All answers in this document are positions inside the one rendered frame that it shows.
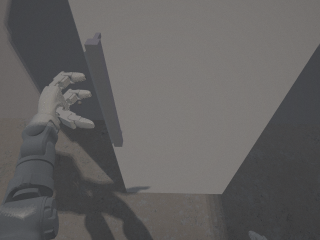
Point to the robot left upper arm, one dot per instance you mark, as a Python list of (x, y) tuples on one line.
[(29, 219)]

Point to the left robot hand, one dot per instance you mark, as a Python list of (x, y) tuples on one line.
[(51, 100)]

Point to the handle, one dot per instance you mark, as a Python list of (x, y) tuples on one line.
[(95, 54)]

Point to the fridge door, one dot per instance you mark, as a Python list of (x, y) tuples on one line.
[(195, 82)]

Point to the robot left forearm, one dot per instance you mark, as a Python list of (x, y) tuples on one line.
[(33, 175)]

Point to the right robot hand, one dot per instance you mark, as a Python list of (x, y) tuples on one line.
[(255, 236)]

